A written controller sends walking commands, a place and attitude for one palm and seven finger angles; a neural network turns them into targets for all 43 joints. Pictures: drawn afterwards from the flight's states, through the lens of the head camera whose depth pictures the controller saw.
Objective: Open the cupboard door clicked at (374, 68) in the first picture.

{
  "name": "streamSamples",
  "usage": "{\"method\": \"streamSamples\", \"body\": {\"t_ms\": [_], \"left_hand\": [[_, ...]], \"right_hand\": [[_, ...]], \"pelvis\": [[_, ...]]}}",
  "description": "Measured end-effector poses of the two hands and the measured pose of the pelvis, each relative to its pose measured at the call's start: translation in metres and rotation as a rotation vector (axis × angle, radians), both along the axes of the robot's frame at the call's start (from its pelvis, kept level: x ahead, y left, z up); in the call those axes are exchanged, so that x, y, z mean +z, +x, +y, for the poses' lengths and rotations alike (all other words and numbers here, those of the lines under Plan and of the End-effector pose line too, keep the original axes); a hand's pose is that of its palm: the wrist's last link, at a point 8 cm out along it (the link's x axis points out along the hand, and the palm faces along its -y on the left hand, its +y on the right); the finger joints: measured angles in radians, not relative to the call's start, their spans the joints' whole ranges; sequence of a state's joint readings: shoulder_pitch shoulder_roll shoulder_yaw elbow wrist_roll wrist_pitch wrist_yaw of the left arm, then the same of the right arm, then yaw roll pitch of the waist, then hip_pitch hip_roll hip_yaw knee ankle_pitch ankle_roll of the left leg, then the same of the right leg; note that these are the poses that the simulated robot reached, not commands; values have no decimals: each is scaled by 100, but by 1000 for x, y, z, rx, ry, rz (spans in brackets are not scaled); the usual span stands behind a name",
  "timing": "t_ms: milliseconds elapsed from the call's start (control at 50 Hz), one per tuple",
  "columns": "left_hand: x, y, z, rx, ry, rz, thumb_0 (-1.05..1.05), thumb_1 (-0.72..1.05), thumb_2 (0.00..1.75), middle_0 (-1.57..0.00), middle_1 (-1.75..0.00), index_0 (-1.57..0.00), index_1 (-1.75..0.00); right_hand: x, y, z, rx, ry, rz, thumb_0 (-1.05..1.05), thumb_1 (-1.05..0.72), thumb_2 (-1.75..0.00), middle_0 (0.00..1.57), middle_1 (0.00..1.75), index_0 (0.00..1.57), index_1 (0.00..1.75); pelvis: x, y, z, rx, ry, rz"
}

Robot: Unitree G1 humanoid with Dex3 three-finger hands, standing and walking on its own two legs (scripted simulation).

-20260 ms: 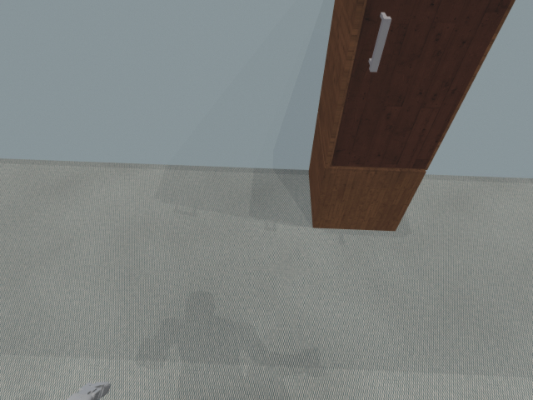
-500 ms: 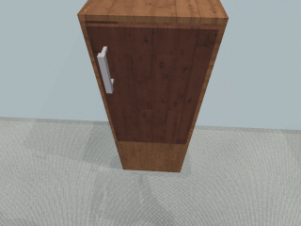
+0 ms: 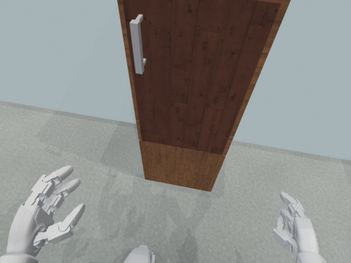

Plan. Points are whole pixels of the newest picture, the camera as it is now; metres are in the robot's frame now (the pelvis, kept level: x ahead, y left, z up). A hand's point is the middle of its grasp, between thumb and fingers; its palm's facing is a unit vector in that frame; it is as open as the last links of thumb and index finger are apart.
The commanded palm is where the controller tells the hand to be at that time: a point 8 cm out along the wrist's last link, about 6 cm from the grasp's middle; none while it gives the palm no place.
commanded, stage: raise the hand with hooked fingers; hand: left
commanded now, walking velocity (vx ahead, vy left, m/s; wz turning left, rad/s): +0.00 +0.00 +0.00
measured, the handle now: (139, 45) +0.59 +0.18 +0.18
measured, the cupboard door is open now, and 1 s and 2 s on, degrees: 0 0 0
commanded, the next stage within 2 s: move the hooked fingers beside the handle in 1.58 s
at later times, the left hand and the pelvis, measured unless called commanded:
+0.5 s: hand (54, 167) +0.25 +0.27 +0.10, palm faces -0.04 -1.00 -0.04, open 12.2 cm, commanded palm +0.23 +0.33 +0.13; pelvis +0.01 +0.04 +0.03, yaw -2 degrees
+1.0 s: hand (22, 115) +0.30 +0.32 +0.19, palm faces +0.00 -1.00 -0.06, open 14.0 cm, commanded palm +0.28 +0.36 +0.20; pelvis +0.02 +0.05 +0.05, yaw -1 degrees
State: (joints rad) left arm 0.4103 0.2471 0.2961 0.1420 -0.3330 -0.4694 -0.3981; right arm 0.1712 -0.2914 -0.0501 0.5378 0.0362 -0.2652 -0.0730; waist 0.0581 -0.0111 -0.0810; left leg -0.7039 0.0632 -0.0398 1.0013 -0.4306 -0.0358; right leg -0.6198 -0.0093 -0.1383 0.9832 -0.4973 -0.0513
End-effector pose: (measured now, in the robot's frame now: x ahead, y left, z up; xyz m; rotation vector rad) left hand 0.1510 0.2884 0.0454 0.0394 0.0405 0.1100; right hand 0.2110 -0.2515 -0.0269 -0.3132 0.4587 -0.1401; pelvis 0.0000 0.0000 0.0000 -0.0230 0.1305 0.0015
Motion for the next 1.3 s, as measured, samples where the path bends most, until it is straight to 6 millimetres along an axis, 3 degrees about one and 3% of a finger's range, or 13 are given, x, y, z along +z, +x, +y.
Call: {"method": "streamSamples", "body": {"t_ms": [100,200,260,360,440,520,680,800,940,1100,1300], "left_hand": [[34,39,-9,-138,48,-137,1,37,68,-24,-64,-23,-64],[38,84,-8,-275,36,30,0,25,63,-25,-72,-24,-71],[44,92,5,-217,-4,68,0,19,60,-26,-76,-25,-76],[65,82,30,-102,12,-20,0,7,55,-26,-84,-26,-83],[65,79,37,-115,15,-31,0,-2,51,-27,-90,-26,-89],[61,87,40,-160,0,-5,0,-12,47,-28,-96,-27,-95],[105,108,64,-130,9,-127,-1,-30,39,-29,-108,-29,-107],[113,116,77,-123,-10,-51,-1,-42,34,-30,-115,-29,-115],[133,123,78,-125,20,-75,-1,-48,31,-30,-119,-30,-119],[163,142,85,-111,25,-88,-2,-50,30,-30,-120,-30,-120],[151,148,57,-156,-5,-32,-2,-50,30,-30,-120,-30,-120]], "right_hand": [[-27,-29,20,-4,55,87,1,-90,-90,20,29,20,30],[-39,-71,30,-89,130,174,1,-90,-90,20,30,21,30],[-38,-94,29,-145,145,211,1,-90,-90,20,30,21,30],[-31,-112,24,-168,109,254,1,-90,-90,20,30,20,30],[-25,-105,23,-146,62,253,1,-90,-90,20,30,20,30],[-12,-85,28,-130,31,199,1,-90,-90,20,29,20,30],[20,-38,59,-60,54,44,1,-90,-90,20,29,20,30],[26,-19,81,-4,92,23,1,-90,-90,20,30,20,30],[22,-23,88,20,99,77,1,-90,-90,20,30,21,30],[14,-41,70,-23,100,148,1,-90,-90,20,30,21,30],[12,-54,34,-76,95,164,1,-90,-90,20,30,20,30]], "pelvis": [[0,-6,2,8,-17,-18],[10,-6,7,-21,-4,-19],[17,-2,13,-42,5,-16],[25,6,24,-52,7,-17],[27,6,34,-39,-1,-28],[29,7,42,-33,-8,-45],[38,13,51,-30,-14,-90],[43,15,55,-24,-14,-106],[49,16,53,-21,-11,-124],[54,17,43,-16,-5,-137],[56,19,28,-33,8,-129]]}}
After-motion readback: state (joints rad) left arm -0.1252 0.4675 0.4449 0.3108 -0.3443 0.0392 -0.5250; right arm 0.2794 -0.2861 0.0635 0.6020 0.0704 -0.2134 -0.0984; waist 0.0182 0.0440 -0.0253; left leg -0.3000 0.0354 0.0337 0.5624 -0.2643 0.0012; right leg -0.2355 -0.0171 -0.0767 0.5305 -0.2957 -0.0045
